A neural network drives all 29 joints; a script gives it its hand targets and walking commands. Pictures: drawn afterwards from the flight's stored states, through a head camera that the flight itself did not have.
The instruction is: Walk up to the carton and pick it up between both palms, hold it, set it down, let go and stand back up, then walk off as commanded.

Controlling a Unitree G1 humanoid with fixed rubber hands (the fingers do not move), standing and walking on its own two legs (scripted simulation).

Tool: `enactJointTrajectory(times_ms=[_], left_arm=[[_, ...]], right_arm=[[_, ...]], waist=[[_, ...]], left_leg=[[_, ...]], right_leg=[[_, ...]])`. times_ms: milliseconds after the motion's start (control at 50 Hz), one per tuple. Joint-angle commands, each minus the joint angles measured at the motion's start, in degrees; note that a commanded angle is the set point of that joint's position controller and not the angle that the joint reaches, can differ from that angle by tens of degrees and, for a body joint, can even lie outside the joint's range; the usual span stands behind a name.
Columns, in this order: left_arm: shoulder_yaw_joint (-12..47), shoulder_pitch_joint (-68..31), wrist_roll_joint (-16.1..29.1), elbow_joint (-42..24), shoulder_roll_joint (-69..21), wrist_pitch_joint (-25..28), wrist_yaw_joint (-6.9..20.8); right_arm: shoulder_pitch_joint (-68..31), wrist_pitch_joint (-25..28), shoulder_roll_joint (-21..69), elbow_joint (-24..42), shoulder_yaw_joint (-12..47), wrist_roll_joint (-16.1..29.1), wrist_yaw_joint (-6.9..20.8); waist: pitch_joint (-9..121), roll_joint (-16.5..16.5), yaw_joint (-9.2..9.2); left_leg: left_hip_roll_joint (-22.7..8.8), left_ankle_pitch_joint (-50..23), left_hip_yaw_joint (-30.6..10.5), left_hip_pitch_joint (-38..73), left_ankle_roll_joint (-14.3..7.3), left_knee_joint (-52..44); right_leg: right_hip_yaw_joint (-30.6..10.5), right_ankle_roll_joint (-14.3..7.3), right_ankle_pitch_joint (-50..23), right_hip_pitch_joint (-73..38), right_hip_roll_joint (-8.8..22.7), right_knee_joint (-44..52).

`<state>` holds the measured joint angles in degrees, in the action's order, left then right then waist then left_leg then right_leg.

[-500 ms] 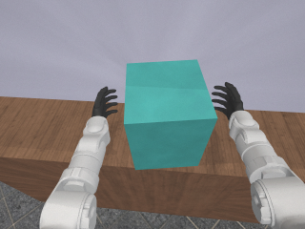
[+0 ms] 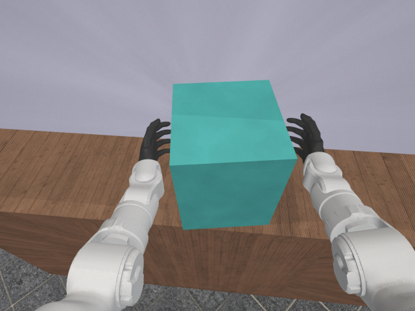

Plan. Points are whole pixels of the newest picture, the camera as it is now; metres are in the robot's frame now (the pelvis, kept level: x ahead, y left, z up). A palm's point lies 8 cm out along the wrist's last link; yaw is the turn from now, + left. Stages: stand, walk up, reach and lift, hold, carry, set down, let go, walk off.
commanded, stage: reach and lift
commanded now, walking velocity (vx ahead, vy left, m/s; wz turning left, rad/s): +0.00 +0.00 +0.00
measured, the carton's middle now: (223, 158) +0.45 +0.02 +0.03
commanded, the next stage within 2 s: none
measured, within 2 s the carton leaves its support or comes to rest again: leaves its support in 1.66 s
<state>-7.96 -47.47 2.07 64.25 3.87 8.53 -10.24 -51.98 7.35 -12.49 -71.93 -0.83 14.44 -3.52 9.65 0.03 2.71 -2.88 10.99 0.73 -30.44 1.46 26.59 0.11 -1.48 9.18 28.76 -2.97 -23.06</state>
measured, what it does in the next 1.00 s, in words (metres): stands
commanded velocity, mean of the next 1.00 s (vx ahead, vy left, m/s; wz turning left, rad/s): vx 0.00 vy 0.00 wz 0.00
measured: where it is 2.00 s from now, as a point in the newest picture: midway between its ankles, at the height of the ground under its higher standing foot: outside the picture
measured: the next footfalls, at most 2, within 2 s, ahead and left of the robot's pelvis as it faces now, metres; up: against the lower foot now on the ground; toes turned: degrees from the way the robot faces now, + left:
none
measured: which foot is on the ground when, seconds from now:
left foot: down 0.00-1.00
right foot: down 0.00-1.00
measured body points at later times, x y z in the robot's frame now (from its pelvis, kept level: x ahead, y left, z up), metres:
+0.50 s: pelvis +0.01 +0.00 +0.01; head +0.06 +0.01 +0.46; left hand +0.42 +0.16 +0.07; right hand +0.44 -0.13 +0.07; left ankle +0.01 +0.13 -0.74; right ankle +0.01 -0.10 -0.74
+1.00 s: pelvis +0.02 +0.00 +0.01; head +0.06 +0.01 +0.46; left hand +0.41 +0.17 +0.07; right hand +0.43 -0.13 +0.07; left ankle +0.01 +0.13 -0.74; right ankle +0.01 -0.10 -0.74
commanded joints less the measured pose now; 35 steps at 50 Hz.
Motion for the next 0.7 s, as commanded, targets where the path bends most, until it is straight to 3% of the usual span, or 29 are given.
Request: enactJointTrajectory(times_ms=[0,120,200,260,320,380,440,500,540,600,680], left_arm=[[-0.2,-29.3,-0.7,-11.0,2.0,3.9,-0.4],[-4.3,-29.0,-5.8,-10.6,-0.8,3.4,-0.2],[-5.0,-28.9,-9.1,-13.5,-5.3,2.9,0.4],[-6.9,-28.3,-12.8,-15.6,-9.0,2.5,1.3],[-9.4,-27.0,-17.5,-16.7,-13.6,2.2,3.6],[-9.0,-26.8,-22.9,-15.1,-26.8,1.7,8.1],[-10.4,-22.7,-26.3,-13.7,-32.9,0.8,10.9],[-11.3,-19.9,-27.8,-15.7,-34.2,-1.1,11.6],[-9.6,-19.6,-27.6,-18.0,-35.2,-2.2,11.4],[-7.7,-18.3,-26.9,-20.5,-35.9,-3.9,11.1],[-6.2,-16.2,-26.3,-22.6,-36.3,-5.5,11.0]], right_arm=[[-26.8,2.6,-1.9,12.4,-1.8,-2.1,0.3],[-26.4,2.8,2.6,13.0,-7.3,-8.4,-1.6],[-25.5,3.6,5.2,14.4,-12.1,-13.2,-2.4],[-24.6,4.0,8.1,15.6,-14.9,-17.5,-1.0],[-22.9,5.0,15.0,16.0,-17.5,-23.6,0.9],[-23.1,5.6,32.6,17.2,-18.1,-32.3,4.7],[-21.0,5.6,41.8,18.4,-17.6,-37.6,7.5],[-18.3,5.7,42.2,18.6,-18.7,-39.5,9.0],[-17.2,6.0,41.7,18.8,-19.4,-40.1,9.7],[-16.2,6.1,41.0,20.0,-19.0,-40.5,10.1],[-15.0,6.0,41.5,20.4,-17.9,-40.1,10.2]], waist=[[35.0,1.0,0.29],[36.4,1.2,-1.11],[37.8,-0.6,-2.15],[35.7,-1.1,-0.80],[33.4,0.1,-0.91],[28.9,1.6,-0.93],[24.2,2.5,-0.49],[19.9,0.6,0.10],[20.1,-1.0,-0.62],[19.3,-0.9,-0.89],[18.6,0.0,-1.43]], left_leg=[[1.7,-17.0,1.2,15.3,1.4,1.6],[2.3,-17.8,1.5,14.5,1.6,1.4],[2.2,-23.3,1.5,19.9,2.6,1.8],[2.1,-25.6,2.1,23.7,2.8,1.0],[2.8,-24.9,3.2,23.2,2.4,-0.9],[3.6,-21.7,4.3,21.7,1.2,-3.6],[3.9,-18.7,4.9,19.9,0.4,-6.5],[3.6,-18.7,5.5,21.5,0.5,-7.7],[3.0,-20.7,5.7,24.6,1.1,-7.5],[2.5,-23.4,5.7,28.5,1.5,-7.0],[2.5,-24.2,5.7,28.4,1.3,-7.2]], right_leg=[[0.5,2.2,-14.4,-12.2,0.7,-0.7],[0.5,3.0,-18.7,-15.9,0.8,-0.9],[1.6,2.8,-22.5,-16.3,0.2,-0.2],[2.6,2.6,-21.8,-16.6,0.4,1.0],[2.8,2.9,-23.6,-20.9,1.2,1.6],[3.2,3.2,-24.5,-25.9,2.3,1.9],[3.2,3.8,-26.4,-31.9,2.9,1.8],[3.8,4.0,-26.0,-32.2,2.6,2.3],[4.8,3.6,-23.5,-29.6,1.7,3.1],[5.8,3.3,-21.5,-26.6,0.9,4.5],[5.7,3.8,-24.4,-27.8,0.9,4.4]])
